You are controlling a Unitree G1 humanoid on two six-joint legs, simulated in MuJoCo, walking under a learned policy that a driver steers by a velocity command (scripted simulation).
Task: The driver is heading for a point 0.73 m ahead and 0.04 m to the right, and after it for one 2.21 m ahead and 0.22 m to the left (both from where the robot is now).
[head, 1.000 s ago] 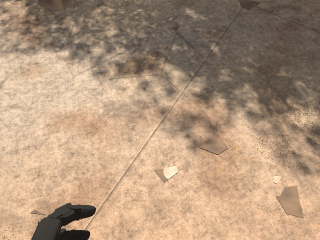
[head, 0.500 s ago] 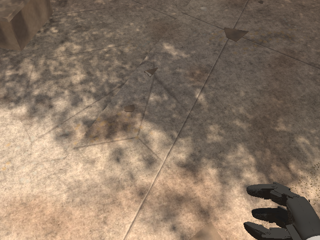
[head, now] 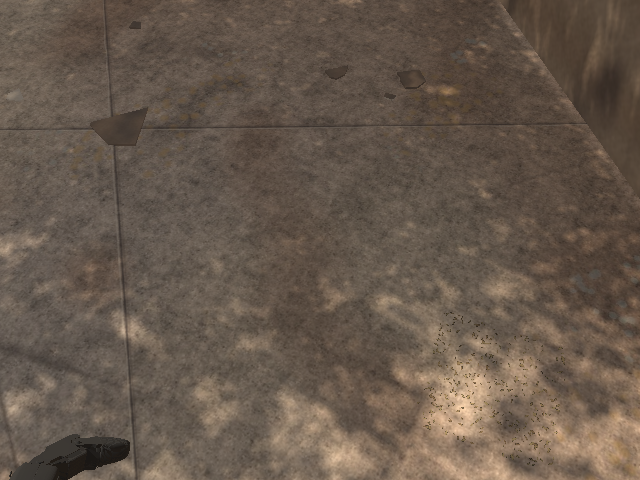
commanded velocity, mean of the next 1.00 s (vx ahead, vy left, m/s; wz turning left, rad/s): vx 0.55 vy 0.00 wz -0.39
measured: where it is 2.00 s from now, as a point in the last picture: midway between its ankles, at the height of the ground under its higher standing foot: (354, 170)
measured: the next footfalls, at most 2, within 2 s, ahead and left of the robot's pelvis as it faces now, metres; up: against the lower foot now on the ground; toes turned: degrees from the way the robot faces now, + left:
left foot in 0.44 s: +0.26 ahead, +0.15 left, +0.00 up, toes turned -32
right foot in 0.92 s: +0.37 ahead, -0.20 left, +0.00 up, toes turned -22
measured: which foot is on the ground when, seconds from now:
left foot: up 0.00-0.42, down 0.44-0.92, up 0.94-1.00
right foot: down 0.00-0.44, up 0.46-0.90, down 0.92-1.00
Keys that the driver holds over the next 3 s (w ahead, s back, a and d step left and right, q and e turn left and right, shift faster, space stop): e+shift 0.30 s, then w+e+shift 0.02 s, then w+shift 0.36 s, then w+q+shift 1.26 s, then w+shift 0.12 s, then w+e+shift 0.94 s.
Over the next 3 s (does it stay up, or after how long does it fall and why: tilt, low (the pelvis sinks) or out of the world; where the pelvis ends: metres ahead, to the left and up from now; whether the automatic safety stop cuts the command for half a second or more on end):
stays up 2.05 0.32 0.04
